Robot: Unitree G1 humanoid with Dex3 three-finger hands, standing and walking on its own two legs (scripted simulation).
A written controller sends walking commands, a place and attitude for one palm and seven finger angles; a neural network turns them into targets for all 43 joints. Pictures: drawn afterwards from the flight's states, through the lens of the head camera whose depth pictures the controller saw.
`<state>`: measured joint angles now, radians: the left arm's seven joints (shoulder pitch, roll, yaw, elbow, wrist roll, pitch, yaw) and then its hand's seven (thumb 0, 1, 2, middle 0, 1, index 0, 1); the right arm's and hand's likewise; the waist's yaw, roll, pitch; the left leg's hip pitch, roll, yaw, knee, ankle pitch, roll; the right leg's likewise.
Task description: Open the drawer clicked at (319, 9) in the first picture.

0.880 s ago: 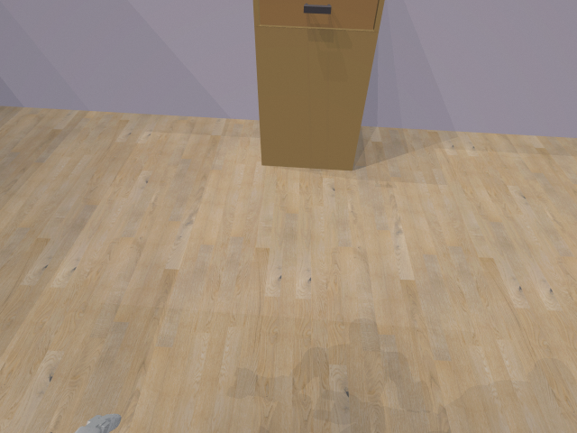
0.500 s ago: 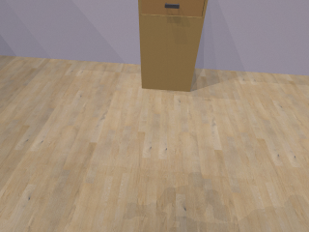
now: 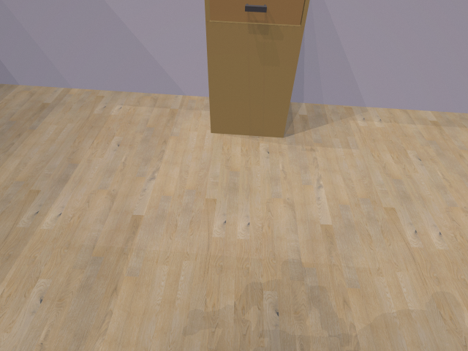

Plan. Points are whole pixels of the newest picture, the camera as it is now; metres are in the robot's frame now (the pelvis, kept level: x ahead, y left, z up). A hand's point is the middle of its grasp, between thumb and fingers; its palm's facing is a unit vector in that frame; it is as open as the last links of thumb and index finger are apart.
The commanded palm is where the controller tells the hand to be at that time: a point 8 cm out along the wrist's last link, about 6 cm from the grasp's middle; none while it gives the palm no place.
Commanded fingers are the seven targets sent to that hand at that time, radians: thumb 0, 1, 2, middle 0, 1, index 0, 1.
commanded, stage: look at it before walking up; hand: left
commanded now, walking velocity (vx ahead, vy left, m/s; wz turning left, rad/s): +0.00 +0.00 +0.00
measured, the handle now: (256, 7) +1.58 -0.03 +0.04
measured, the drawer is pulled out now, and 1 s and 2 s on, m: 0.00 0.00 0.00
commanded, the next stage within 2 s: walk to a spot facing it in 0.56 s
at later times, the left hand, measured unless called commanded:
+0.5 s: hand out of the picture +0.08 +0.25 -0.16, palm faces -0.04 -0.94 -0.33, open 7.4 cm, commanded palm none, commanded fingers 0.00 0.90 0.90 -0.20 -0.30 -0.20 -0.30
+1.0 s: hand out of the picture +0.07 +0.19 -0.18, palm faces -0.13 -0.97 -0.21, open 7.4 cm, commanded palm none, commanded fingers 0.00 0.90 0.90 -0.20 -0.30 -0.20 -0.30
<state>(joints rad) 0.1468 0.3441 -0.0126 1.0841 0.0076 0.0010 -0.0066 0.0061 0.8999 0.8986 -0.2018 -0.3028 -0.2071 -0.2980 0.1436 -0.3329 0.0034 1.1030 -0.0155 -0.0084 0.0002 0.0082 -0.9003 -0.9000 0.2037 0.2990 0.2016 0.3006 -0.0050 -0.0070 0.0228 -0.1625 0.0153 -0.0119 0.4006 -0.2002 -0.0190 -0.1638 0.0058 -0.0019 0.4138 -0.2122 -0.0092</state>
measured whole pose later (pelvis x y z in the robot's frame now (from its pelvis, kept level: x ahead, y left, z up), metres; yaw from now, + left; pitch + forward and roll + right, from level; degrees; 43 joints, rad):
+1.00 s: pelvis +0.06 -0.01 -0.02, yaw -9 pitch -1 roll +1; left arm 0.35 0.22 0.02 1.07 0.02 0.02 -0.04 0.01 0.90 0.90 -0.20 -0.30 -0.20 -0.30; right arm 0.29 -0.23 -0.02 1.08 -0.03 -0.02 0.00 0.01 -0.90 -0.90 0.20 0.30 0.20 0.30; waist 0.01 0.00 0.01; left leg -0.11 0.07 0.13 0.53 -0.40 -0.03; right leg -0.28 0.00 -0.03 0.67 -0.43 -0.02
